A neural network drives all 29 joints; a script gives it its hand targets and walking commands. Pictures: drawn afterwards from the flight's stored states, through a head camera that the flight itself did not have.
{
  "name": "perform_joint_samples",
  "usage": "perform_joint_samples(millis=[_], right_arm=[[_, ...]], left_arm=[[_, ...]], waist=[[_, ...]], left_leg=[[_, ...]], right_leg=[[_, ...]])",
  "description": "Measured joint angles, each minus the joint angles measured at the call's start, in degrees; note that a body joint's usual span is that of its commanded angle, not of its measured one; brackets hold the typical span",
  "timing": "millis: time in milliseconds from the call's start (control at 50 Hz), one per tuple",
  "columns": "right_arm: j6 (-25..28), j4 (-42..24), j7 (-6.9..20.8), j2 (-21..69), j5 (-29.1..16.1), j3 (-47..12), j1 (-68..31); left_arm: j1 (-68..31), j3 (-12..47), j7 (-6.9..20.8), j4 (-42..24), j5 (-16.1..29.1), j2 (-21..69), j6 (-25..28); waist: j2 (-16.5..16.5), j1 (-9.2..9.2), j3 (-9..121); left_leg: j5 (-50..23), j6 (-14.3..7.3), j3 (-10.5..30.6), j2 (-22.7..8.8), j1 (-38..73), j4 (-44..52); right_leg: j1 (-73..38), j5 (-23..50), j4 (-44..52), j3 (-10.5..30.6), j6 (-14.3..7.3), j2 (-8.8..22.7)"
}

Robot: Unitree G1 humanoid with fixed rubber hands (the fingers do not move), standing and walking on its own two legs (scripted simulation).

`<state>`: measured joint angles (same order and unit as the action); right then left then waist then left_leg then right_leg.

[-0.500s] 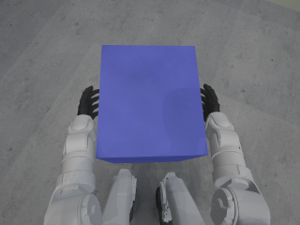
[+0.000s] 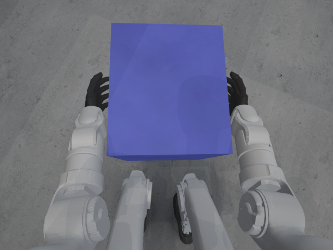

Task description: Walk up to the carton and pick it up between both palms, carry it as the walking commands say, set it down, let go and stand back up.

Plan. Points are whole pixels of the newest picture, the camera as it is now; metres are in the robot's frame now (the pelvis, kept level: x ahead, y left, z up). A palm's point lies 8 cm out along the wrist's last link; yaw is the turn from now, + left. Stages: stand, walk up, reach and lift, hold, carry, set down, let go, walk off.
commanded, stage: set down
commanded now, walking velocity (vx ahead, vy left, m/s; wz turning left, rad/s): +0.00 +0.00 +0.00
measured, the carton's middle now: (165, 106) +0.47 +0.01 -0.16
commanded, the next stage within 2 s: none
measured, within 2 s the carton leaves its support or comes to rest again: rests again in 1.88 s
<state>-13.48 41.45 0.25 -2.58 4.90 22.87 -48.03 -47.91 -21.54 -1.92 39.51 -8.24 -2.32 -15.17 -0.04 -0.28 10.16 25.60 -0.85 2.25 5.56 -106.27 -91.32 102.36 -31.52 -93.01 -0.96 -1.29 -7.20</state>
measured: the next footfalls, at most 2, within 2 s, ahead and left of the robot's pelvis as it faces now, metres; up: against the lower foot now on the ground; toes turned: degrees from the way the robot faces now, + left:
none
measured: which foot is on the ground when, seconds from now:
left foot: down 0.00-1.00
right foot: down 0.00-1.00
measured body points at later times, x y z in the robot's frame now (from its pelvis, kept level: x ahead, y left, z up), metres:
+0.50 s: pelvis -0.02 +0.01 -0.07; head +0.27 +0.02 +0.28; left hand +0.48 +0.18 -0.18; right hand +0.48 -0.16 -0.17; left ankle +0.11 +0.10 -0.51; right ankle +0.07 -0.10 -0.51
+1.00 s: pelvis -0.02 +0.00 -0.14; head +0.30 +0.01 +0.17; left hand +0.51 +0.17 -0.27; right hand +0.51 -0.16 -0.26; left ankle +0.11 +0.10 -0.51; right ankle +0.07 -0.10 -0.51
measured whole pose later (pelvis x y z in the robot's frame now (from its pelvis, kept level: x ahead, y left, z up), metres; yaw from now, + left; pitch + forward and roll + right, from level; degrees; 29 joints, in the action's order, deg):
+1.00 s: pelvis -0.02 +0.00 -0.14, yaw -1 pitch +43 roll -2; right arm -12.3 48.4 -4.5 -10.2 -1.5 17.3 -66.8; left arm -67.0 -16.5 -5.9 48.3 0.2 -11.3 -13.0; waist -0.1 0.1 -2.3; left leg 27.4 -0.3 0.3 6.6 -131.7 -116.2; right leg 127.9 -34.2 -118.8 -2.3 0.0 -8.4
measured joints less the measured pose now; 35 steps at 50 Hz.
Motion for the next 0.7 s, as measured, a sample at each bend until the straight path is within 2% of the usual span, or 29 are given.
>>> perform_joint_samples(millis=[700], right_arm=[[0.4, 4.5, -2.2, -5.1, -2.5, -1.2, -13.8]], left_arm=[[-14.5, 1.8, -2.7, 6.1, 4.7, -5.5, 1.0]], waist=[[0.4, 0.20, -7.6]], left_leg=[[0.8, 0.1, -1.3, 1.4, -19.9, -17.8]], right_leg=[[19.7, -1.8, -18.5, -0.7, 1.5, -0.8]])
